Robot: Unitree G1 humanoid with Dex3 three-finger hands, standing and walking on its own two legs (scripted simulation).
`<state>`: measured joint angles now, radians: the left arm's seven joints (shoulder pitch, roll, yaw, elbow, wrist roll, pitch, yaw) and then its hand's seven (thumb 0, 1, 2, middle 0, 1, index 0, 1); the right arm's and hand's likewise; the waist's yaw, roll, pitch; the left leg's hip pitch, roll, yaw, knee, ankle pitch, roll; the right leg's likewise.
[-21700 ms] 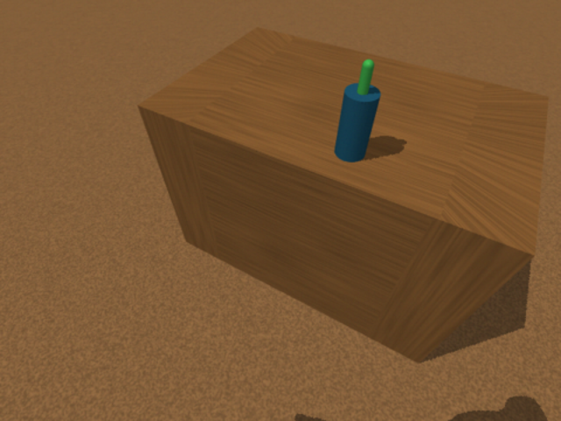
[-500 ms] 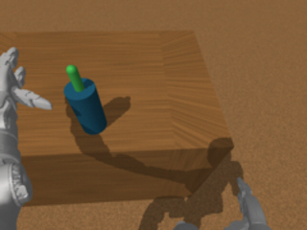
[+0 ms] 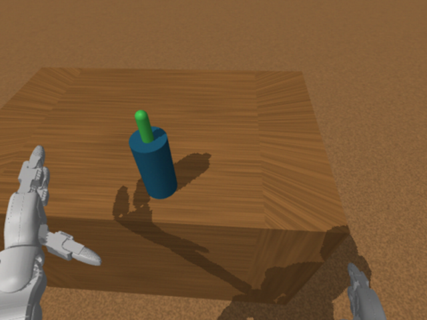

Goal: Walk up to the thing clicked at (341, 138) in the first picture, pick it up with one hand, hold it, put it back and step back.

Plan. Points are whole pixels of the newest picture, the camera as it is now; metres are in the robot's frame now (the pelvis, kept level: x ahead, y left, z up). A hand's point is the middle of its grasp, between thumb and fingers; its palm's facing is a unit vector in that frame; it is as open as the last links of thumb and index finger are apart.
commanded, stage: sink last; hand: left
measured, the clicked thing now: (152, 154) +0.43 +0.15 +0.06
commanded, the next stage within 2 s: home in 0.56 s
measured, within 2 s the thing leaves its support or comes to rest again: neither
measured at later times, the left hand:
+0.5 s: hand (39, 291) +0.14 +0.24 +0.12, palm faces +0.37 -0.83 -0.42, open 17.4 cm
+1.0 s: hand (89, 311) +0.14 +0.21 +0.03, palm faces +0.24 -0.92 -0.30, open 17.5 cm
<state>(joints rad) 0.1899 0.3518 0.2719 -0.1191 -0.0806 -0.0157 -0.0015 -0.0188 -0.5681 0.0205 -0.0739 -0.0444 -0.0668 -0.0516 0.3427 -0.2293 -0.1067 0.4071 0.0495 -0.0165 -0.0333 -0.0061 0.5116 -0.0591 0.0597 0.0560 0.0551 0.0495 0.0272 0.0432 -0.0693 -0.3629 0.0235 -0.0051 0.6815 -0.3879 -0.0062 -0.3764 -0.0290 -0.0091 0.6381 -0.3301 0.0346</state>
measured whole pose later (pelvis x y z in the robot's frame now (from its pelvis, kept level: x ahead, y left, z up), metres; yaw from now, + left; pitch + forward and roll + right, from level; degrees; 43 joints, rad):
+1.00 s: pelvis -0.03 -0.01 +0.01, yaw +1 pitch -1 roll +0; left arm 0.53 0.23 0.15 -0.05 -0.03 -0.25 0.03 -0.02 -0.56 0.05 -0.06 -0.06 -0.05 -0.06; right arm 0.28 -0.15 -0.03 0.51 0.01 -0.15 -0.04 0.00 -0.15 -0.50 0.14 0.19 0.13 0.19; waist 0.04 0.02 0.02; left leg -0.29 0.01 -0.02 0.61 -0.31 -0.02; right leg -0.32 -0.04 -0.02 0.61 -0.28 0.02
